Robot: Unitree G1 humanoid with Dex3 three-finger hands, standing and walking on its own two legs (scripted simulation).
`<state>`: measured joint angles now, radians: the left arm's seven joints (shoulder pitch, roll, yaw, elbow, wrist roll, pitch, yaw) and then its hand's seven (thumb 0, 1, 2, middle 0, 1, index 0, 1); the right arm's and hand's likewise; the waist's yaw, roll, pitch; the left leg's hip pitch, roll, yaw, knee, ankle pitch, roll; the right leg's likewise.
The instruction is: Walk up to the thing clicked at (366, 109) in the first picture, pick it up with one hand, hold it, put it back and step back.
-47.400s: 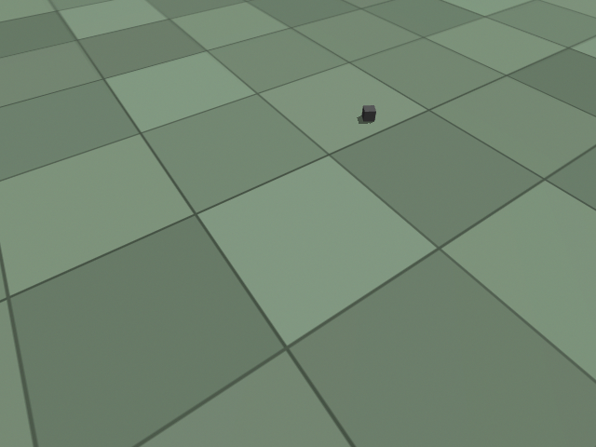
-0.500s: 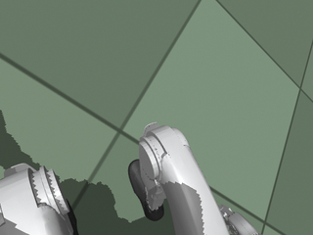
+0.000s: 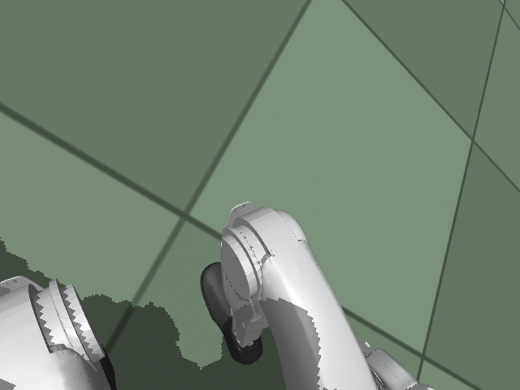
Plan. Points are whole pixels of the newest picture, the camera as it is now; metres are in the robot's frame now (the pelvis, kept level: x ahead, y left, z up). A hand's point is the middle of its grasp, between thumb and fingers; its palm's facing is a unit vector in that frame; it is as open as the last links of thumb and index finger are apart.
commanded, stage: rest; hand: left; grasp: from above
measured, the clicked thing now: out of the picture +0.47 +0.36 -0.27
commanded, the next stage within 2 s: open in 0.16 s
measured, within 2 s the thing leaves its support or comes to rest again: neither
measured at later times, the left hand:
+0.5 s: hand out of the picture +0.46 +0.35 -0.23, palm faces -0.40 -0.16 -0.90, open 10.4 cm
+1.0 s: hand out of the picture +0.46 +0.35 -0.23, palm faces -0.40 -0.16 -0.90, open 14.1 cm
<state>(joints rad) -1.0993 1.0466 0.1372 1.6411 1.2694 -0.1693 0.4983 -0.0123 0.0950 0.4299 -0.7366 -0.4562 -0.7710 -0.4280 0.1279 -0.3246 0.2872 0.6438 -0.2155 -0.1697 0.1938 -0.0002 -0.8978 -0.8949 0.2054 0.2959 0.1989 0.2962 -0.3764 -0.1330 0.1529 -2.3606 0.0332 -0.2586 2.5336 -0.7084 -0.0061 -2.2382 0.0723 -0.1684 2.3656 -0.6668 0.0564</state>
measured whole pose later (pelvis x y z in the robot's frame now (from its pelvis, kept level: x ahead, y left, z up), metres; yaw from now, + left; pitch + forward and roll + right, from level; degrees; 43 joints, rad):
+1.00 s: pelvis +0.00 +0.00 +0.00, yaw -1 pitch +28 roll -15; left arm -1.12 1.09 0.11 1.68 1.25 -0.19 0.53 0.00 -0.54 1.04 -0.13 -0.92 -0.10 -0.94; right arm 0.13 -0.35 0.33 0.63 -0.22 -0.20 0.21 0.00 -0.88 -0.89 0.21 0.30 0.20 0.30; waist -0.39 -0.14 0.17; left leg -2.34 0.04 -0.28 2.53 -0.71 -0.01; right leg -2.22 0.08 -0.18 2.35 -0.65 0.06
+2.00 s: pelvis -0.01 -0.01 +0.06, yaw +6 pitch +33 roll -10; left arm -1.04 0.89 0.00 1.25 1.15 -0.18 0.02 0.00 -0.50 1.00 -0.09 -1.00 -0.09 -1.00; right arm 0.17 -0.32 0.15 0.59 -0.09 0.03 0.10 0.00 -0.90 -0.90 0.21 0.30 0.20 0.30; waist -0.25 0.00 -0.03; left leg -2.25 0.02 -0.16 2.29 -0.63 0.01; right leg -2.15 0.03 -0.10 2.19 -0.63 0.04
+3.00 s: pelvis +0.00 +0.00 +0.21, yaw +11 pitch +31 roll -6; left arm -0.26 0.45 0.05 0.47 0.43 0.14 0.02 0.00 0.83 0.88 -0.21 -0.31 -0.21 -0.30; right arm 0.10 -0.27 -0.01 0.57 0.02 -0.01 0.03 0.01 -0.90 -0.90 0.20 0.30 0.20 0.30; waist -0.06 0.03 -0.20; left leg -1.75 0.02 -0.09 1.83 -0.62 0.00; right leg -1.68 0.00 -0.06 1.77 -0.63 0.02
